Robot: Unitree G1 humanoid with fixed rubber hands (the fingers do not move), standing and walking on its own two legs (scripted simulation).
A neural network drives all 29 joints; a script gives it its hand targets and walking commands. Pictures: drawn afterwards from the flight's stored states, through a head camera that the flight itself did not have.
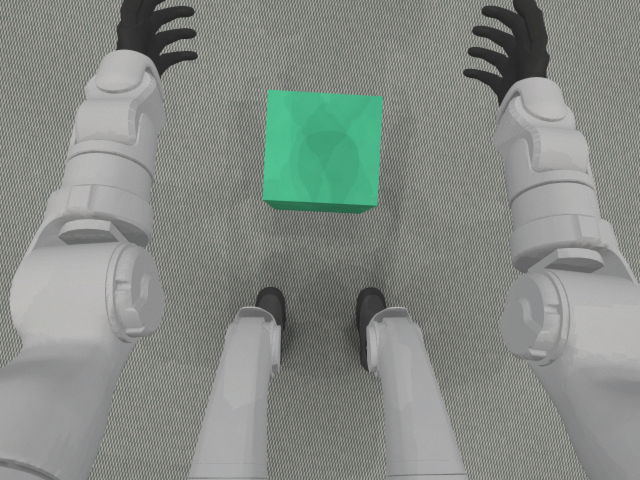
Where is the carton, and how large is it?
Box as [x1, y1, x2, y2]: [263, 90, 382, 213]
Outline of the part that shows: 268,90 263,199 276,209 360,213 375,206 377,204 382,96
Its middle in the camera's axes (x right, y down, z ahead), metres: +0.00 -0.17 +0.83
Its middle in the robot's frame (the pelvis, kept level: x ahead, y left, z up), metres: +0.52 +0.00 -0.52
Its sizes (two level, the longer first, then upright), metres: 0.210 0.200 0.250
